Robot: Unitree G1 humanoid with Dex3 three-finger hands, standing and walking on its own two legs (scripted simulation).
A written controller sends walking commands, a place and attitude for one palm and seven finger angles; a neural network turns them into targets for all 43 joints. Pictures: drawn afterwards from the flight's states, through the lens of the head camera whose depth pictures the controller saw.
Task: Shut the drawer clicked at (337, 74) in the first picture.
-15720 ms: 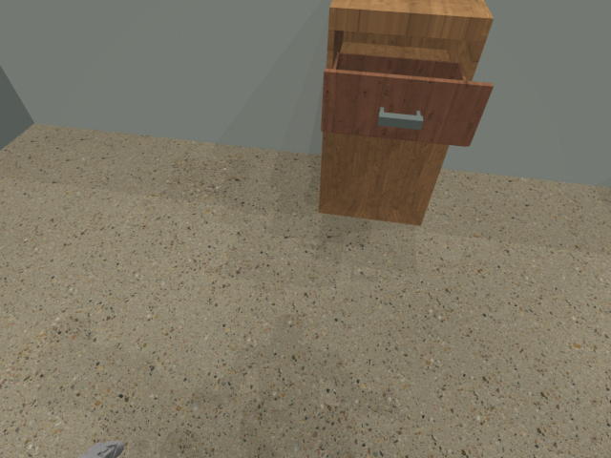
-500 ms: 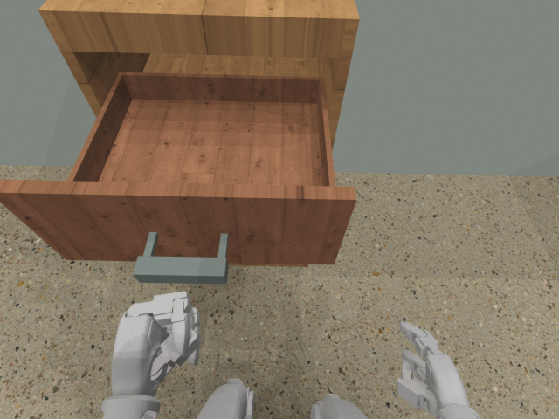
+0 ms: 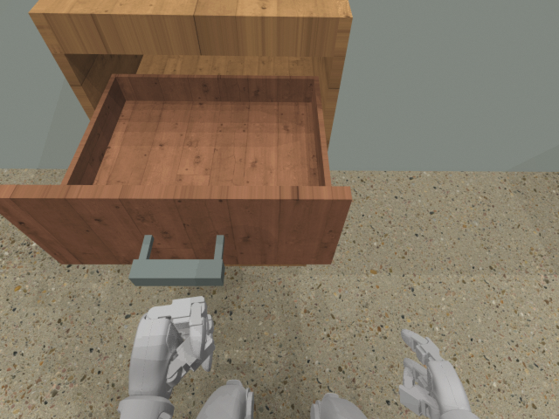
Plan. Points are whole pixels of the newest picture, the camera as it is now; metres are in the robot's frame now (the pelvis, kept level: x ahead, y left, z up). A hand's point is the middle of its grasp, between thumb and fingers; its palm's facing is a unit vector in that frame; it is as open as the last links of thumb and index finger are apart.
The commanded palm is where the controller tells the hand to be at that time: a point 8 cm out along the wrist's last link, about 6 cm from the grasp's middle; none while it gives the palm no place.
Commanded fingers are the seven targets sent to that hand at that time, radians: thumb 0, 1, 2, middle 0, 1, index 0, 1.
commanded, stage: push the drawer shut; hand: left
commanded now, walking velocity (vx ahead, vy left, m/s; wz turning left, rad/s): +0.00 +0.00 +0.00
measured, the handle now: (181, 257) +0.32 +0.15 +0.05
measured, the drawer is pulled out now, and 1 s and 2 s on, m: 0.29 0.21 0.09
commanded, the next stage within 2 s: none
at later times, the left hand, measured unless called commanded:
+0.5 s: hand (212, 312) +0.25 +0.10 +0.05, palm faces +0.01 -1.00 -0.04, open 3.2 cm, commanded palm +0.25 +0.15 +0.05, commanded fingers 0.00 0.90 0.90 -1.40 -1.60 -1.40 -1.60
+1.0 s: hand (217, 261) +0.32 +0.10 +0.04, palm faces -0.01 -1.00 -0.05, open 3.2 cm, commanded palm +0.31 +0.16 +0.05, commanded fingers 0.00 0.90 0.90 -1.40 -1.60 -1.40 -1.60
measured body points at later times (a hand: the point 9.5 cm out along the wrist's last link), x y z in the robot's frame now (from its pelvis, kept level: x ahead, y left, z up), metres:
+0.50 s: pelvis +0.00 -0.01 +0.00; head +0.07 -0.01 +0.45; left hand +0.25 +0.15 +0.05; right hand +0.17 -0.24 -0.09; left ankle +0.02 +0.10 -0.64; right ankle -0.02 -0.09 -0.64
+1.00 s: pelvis -0.01 +0.00 +0.01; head +0.06 +0.00 +0.45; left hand +0.32 +0.15 +0.05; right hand +0.13 -0.25 -0.09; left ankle +0.02 +0.10 -0.64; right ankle -0.02 -0.09 -0.64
